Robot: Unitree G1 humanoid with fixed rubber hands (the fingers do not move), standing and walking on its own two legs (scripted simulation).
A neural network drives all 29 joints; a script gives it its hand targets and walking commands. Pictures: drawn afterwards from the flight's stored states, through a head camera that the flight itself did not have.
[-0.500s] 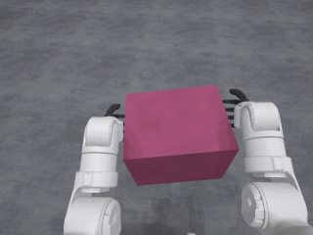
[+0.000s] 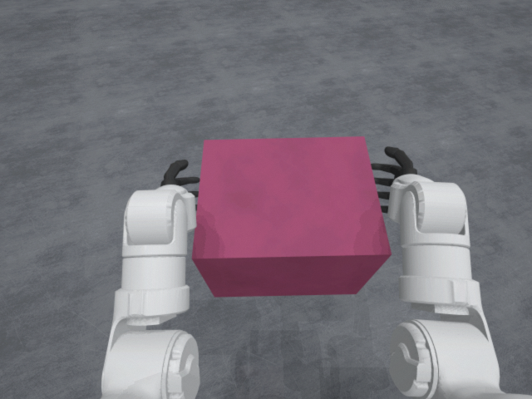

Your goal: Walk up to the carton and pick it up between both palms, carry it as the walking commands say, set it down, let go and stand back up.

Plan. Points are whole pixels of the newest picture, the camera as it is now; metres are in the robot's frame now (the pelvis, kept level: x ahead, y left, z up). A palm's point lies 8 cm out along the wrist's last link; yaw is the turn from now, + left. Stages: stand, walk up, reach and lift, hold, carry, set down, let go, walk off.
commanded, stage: carry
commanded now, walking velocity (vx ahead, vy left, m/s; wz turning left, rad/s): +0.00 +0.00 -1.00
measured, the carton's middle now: (284, 221) +0.40 +0.02 +0.04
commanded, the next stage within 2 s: none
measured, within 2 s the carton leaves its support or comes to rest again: neither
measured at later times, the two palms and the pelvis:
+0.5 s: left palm (315, 202) +0.42 -0.02 +0.07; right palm out of the picture +0.35 -0.33 +0.12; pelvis +0.02 -0.03 -0.01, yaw -18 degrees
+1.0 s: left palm (309, 191) +0.38 +0.00 +0.14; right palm out of the picture +0.27 -0.30 +0.17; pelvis +0.01 +0.00 +0.00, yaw -23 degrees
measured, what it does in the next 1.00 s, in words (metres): steps on the spot, turning right: right foot, then left foot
